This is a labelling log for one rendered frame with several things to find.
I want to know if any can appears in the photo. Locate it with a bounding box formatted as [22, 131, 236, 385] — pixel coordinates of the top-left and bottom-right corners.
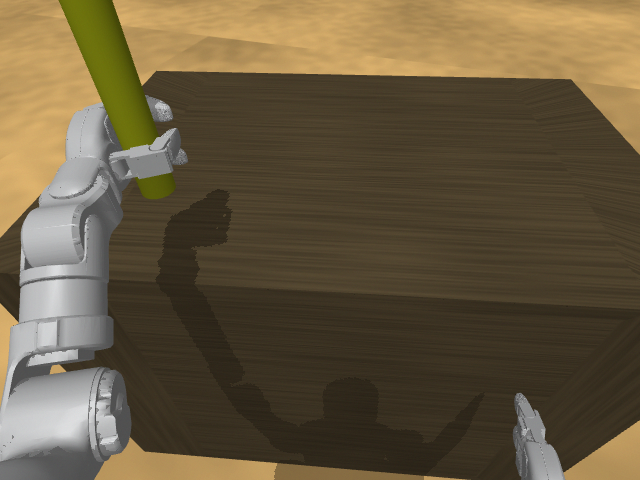
[59, 0, 176, 199]

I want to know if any right robot hand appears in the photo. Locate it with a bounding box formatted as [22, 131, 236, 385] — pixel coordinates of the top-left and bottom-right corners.
[513, 393, 565, 480]

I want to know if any left robot arm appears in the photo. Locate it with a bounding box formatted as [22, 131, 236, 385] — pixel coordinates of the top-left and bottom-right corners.
[0, 157, 132, 480]

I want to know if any left robot hand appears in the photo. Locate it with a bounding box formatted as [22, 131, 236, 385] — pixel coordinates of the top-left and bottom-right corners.
[65, 95, 188, 191]

